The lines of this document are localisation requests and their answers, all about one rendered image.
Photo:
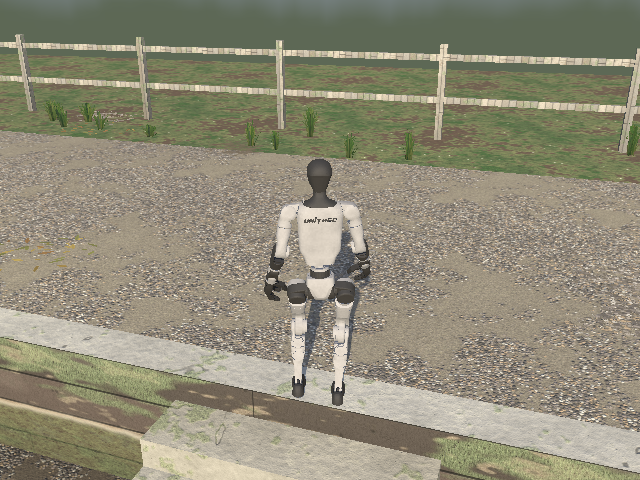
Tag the robot right forearm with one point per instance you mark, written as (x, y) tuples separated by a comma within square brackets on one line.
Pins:
[(363, 258)]

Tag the left robot foot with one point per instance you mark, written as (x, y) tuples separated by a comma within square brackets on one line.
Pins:
[(298, 389)]

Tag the robot right upper arm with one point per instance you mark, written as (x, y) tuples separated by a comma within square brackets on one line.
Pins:
[(351, 212)]

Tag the right robot hand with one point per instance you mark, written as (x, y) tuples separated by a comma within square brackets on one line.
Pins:
[(364, 274)]

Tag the robot left forearm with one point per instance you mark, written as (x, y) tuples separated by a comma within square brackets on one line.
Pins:
[(274, 268)]

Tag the left robot hand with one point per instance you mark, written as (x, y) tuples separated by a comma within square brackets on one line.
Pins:
[(276, 287)]

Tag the robot left shin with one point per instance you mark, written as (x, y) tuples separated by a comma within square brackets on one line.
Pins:
[(297, 351)]

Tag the robot left upper arm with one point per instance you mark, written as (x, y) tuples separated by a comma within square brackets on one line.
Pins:
[(288, 212)]

